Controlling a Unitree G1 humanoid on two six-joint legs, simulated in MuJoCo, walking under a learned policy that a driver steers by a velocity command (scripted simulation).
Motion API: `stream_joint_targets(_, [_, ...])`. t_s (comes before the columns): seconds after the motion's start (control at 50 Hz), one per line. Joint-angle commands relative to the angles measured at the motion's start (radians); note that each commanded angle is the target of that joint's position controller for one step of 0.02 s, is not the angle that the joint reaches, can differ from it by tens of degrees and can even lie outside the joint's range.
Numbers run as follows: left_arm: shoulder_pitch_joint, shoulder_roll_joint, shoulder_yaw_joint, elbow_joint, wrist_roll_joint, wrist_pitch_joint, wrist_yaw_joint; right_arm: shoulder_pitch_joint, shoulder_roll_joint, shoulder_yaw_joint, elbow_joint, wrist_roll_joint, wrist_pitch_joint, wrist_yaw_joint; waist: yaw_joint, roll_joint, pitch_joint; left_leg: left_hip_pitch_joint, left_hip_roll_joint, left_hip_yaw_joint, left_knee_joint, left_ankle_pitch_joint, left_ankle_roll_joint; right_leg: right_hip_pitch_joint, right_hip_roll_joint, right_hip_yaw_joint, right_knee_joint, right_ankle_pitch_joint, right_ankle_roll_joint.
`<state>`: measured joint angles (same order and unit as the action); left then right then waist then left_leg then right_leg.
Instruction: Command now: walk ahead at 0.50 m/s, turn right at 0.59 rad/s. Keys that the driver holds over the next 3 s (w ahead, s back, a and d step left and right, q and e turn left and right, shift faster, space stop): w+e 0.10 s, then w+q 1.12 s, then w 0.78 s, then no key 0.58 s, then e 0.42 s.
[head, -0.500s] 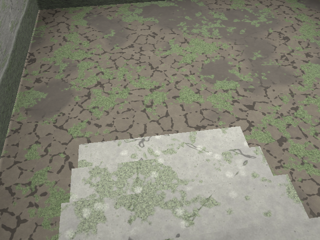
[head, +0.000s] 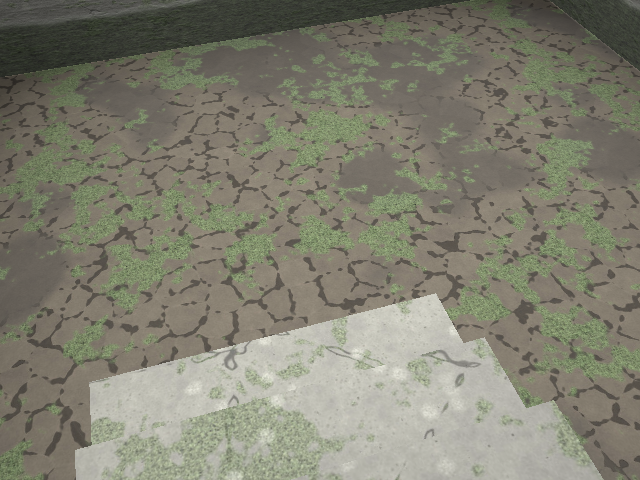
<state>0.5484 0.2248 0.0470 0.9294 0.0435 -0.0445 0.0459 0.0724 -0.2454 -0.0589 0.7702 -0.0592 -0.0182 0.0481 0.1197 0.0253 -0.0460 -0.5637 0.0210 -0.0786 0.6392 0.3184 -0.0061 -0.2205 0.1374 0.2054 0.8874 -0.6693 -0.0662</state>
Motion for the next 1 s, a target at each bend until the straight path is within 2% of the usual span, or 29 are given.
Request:
stream_joint_targets(0.02, [0.095,0.014,-0.051,-0.005,0.077,-0.054,-0.071,0.149,0.006,0.022,0.028,-0.066,-0.062,-0.016,-0.062,-0.131,0.183,0.384,0.055,0.069,-0.137,0.116,-0.021,-0.366,-0.075,0.078,0.043,0.003,-0.062])
stream_joint_targets(0.08, [-0.046,0.163,-0.044,-0.087,-0.009,-0.054,-0.121,0.557,-0.15,-0.029,0.176,-0.018,-0.062,-0.012,-0.309,0.155,0.148,0.81,0.072,0.158,-0.454,0.153,-0.001,-0.472,0.08,0.07,0.598,0.055,0.013])
stream_joint_targets(0.1, [-0.027,0.097,-0.068,-0.088,0.022,-0.04,-0.157,0.733,-0.169,-0.033,0.219,-0.041,-0.057,0.009,-0.328,0.201,0.006,1.001,0.216,0.005,-0.26,0.207,0.165,-0.596,0.103,0.101,0.999,-0.055,0.054])
stream_joint_targets(0.12, [0.301,-0.053,-0.083,-0.057,0.001,-0.046,-0.176,0.595,-0.271,-0.03,0.12,-0.038,-0.06,0.045,-0.085,0.249,-0.3,1.247,0.395,-0.16,0.208,0.917,0.418,-0.862,0.085,0.031,1.357,-0.157,0.037])
stream_joint_targets(0.14, [0.303,0.043,-0.075,-0.07,-0.012,-0.052,-0.183,0.584,-0.263,-0.028,0.088,-0.077,-0.054,0.056,-0.148,0.174,-0.3,1.25,0.467,-0.347,0.149,0.92,0.522,-1.09,0.066,0.013,1.54,-0.149,0.095])
stream_joint_targets(0.16, [0.118,0.128,-0.057,-0.159,-0.023,-0.05,-0.17,0.465,-0.237,-0.029,0.07,-0.076,-0.043,0.051,-0.197,0.148,-0.118,1.078,0.579,-0.597,-0.038,0.196,0.526,-1.343,-0.033,0.051,1.531,0.038,0.108])
stream_joint_targets(0.18, [-0.058,0.107,-0.07,-0.176,0.005,-0.044,-0.128,0.376,-0.091,0.03,0.071,-0.059,-0.055,0.049,-0.161,-0.055,0.088,0.784,0.544,-0.624,-0.195,-0.244,0.455,-1.388,-0.151,0.1,1.327,0.29,0.113])
stream_joint_targets(0.22, [-0.126,0.02,-0.113,-0.179,0.03,-0.022,-0.102,0.239,0.033,0.081,0.082,-0.065,-0.079,0.022,-0.026,-0.068,0.242,0.207,0.351,-0.318,-0.322,-0.274,0.345,-1.044,-0.308,0.054,0.826,0.565,0.048])
stream_joint_targets(0.24, [-0.101,0.001,-0.121,-0.149,0.063,-0.014,-0.112,0.225,0.045,0.075,0.094,-0.047,-0.118,-0.001,-0.022,-0.003,0.222,0.059,0.188,-0.177,-0.304,-0.346,0.304,-0.882,-0.324,-0.024,0.545,0.681,0.019])
stream_joint_targets(0.26, [-0.407,0.09,-0.053,-0.257,-0.012,0.016,-0.068,0.226,-0.11,0.043,0.122,0.115,-0.12,-0.035,-0.024,-0.03,0.248,-0.178,0.156,-0.073,-0.406,-0.201,0.224,-0.434,-0.226,-0.205,0.193,0.753,0.068])
stream_joint_targets(0.28, [-0.384,0.061,-0.053,-0.217,-0.025,0.03,-0.057,0.274,-0.147,0.036,0.125,0.131,-0.128,-0.036,-0.054,-0.003,0.177,-0.252,0.117,-0.044,-0.41,-0.171,0.202,-0.156,-0.213,-0.216,0.109,0.875,0.07])
stream_joint_targets(0.3, [-0.285,-0.009,-0.124,-0.185,0.052,0.016,-0.122,0.343,-0.098,0.057,0.143,-0.015,-0.169,-0.006,-0.089,0.149,0.142,-0.194,0.077,-0.019,-0.399,-0.404,0.276,-0.26,-0.237,-0.217,0.228,0.808,0.071])
stream_joint_targets(0.34, [-0.247,0.039,-0.108,-0.18,0.088,0.006,-0.145,0.329,-0.178,0.021,0.132,-0.052,-0.164,0.013,-0.079,0.009,0.143,-0.017,0.138,-0.097,-0.234,-0.372,0.306,-0.302,-0.211,-0.167,0.17,0.79,0.049])
stream_joint_targets(0.42, [-0.391,0.112,-0.076,-0.263,0.051,-0.023,-0.09,0.328,-0.136,0.022,0.113,-0.022,-0.138,0.0,-0.092,0.038,0.077,0.311,0.206,-0.202,-0.069,-0.171,0.293,-0.33,-0.169,-0.18,-0.038,0.453,0.036])
stream_joint_targets(0.46, [-0.1,0.215,-0.026,-0.169,0.012,-0.056,-0.075,0.349,-0.124,0.006,0.082,-0.034,-0.13,0.024,-0.012,-0.064,-0.106,0.013,0.043,-0.072,0.31,-0.015,0.214,0.34,-0.155,-0.207,-0.131,0.628,-0.085])
stream_joint_targets(0.48, [0.083,0.235,-0.023,-0.111,0.004,-0.059,-0.079,0.43,-0.004,0.044,0.079,-0.045,-0.133,0.041,0.025,-0.237,-0.291,-0.216,-0.072,-0.008,0.69,-0.59,0.131,0.657,-0.387,0.132,-0.223,0.816,-0.322])
stream_joint_targets(0.5, [0.185,0.174,-0.036,-0.075,0.032,-0.071,-0.104,0.388,0.021,0.058,0.049,-0.005,-0.131,0.04,0.087,-0.259,-0.203,-0.472,-0.133,-0.058,0.854,-0.948,0.127,0.571,-0.529,0.479,-0.432,0.6,-0.417])
stream_joint_targets(0.52, [0.087,0.148,-0.035,-0.06,0.041,-0.077,-0.107,0.265,-0.044,0.035,0.011,0.006,-0.119,0.008,0.053,-0.084,0.06,-0.55,-0.078,-0.115,0.849,-0.811,0.134,0.297,-0.542,0.455,-0.468,0.423,-0.364])
stream_joint_targets(0.56, [-0.136,0.007,-0.08,-0.082,0.025,-0.066,-0.1,0.264,-0.064,0.029,0.033,-0.032,-0.083,-0.021,-0.07,-0.017,0.037,-0.389,0.036,-0.088,0.773,-0.662,0.107,0.021,-0.505,0.243,-0.426,0.426,-0.296])
stream_joint_targets(0.58, [-0.207,-0.067,-0.101,-0.093,0.034,-0.061,-0.076,0.278,0.005,0.057,0.032,-0.064,-0.059,-0.023,-0.116,-0.022,0.071,-0.273,0.083,-0.076,0.625,-0.619,0.1,-0.116,-0.45,0.117,-0.436,0.344,-0.23])
stream_joint_targets(0.6, [-0.274,-0.059,-0.095,-0.101,0.04,-0.055,-0.056,0.343,0.064,0.08,0.061,-0.086,-0.04,-0.008,-0.16,-0.079,0.097,-0.137,0.079,-0.042,0.625,-0.526,0.093,-0.272,-0.404,0.033,-0.442,0.342,-0.192])
stream_joint_targets(0.64, [-0.289,-0.083,-0.111,-0.095,0.07,-0.073,-0.021,0.311,0.023,0.071,0.073,-0.097,-0.044,0.045,-0.149,-0.058,0.085,-0.125,0.109,-0.052,0.442,-0.153,0.084,-0.297,-0.364,-0.104,-0.363,0.34,-0.13])
stream_joint_targets(0.72, [-0.111,0.037,-0.105,-0.009,0.087,-0.095,-0.018,0.085,-0.069,0.039,0.002,-0.04,-0.06,0.041,-0.062,-0.085,0.107,0.085,0.059,0.09,0.089,0.109,0.058,-0.381,-0.369,-0.214,-0.247,0.096,-0.077])
stream_joint_targets(0.84, [0.012,0.095,-0.086,0.079,0.06,-0.067,-0.048,-0.046,-0.034,0.047,-0.031,-0.064,-0.027,0.004,-0.008,-0.078,0.23,0.14,0.068,0.096,-0.124,-0.063,0.086,-0.207,-0.513,-0.116,-0.135,0.082,-0.039])
stream_joint_targets(0.88, [-0.013,0.146,-0.066,0.096,0.063,-0.039,-0.061,0.107,-0.065,0.024,0.04,-0.055,-0.034,-0.002,-0.085,-0.02,0.217,0.349,0.042,0.147,-0.284,-0.074,0.09,-0.183,-0.462,-0.201,0.058,0.178,0.009])
stream_joint_targets(0.92, [-0.026,0.179,-0.043,0.127,0.104,-0.01,-0.111,0.522,-0.218,-0.057,0.192,-0.042,-0.05,-0.004,-0.273,0.158,0.077,0.835,0.014,0.18,-0.381,0.124,0.145,-0.305,-0.306,-0.359,0.662,0.337,0.076])
stream_joint_targets(0.94, [0.142,0.001,-0.074,0.127,0.091,-0.011,-0.157,0.683,-0.335,-0.085,0.247,-0.037,-0.048,0.009,-0.203,0.252,-0.24,1.253,0.145,-0.027,0.051,0.622,0.337,-0.552,-0.187,-0.33,1.106,-0.117,0.109])
stream_joint_targets(0.96, [-0.011,0.04,-0.07,0.038,0.052,-0.031,-0.173,0.775,-0.32,-0.092,0.265,-0.042,-0.062,0.017,-0.291,0.166,-0.253,1.312,0.201,-0.14,0.031,0.631,0.378,-0.765,-0.163,-0.262,1.224,-0.1,0.112])
stream_joint_targets(1.0, [-0.365,0.121,-0.052,-0.157,-0.01,-0.087,-0.118,0.547,-0.197,-0.04,0.206,0.004,-0.093,0.026,-0.299,0.061,0.028,0.973,0.339,-0.442,-0.172,-0.337,0.389,-1.093,-0.234,-0.144,1.053,0.015,0.097])
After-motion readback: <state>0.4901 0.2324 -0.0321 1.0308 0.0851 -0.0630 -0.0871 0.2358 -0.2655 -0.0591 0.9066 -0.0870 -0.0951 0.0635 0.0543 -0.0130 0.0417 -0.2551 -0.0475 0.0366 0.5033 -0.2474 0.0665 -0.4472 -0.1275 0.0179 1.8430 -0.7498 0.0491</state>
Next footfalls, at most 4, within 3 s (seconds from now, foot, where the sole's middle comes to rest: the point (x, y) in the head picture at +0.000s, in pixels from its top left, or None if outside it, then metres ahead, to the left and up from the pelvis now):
0.08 left None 0.14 0.15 -0.90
0.44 right None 0.33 -0.10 -0.90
0.92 left None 0.52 0.20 -1.08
1.40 right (337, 428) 0.90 0.12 -1.25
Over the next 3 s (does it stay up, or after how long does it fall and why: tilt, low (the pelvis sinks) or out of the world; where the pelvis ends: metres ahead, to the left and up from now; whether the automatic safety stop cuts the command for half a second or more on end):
stays up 1.22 0.47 -0.69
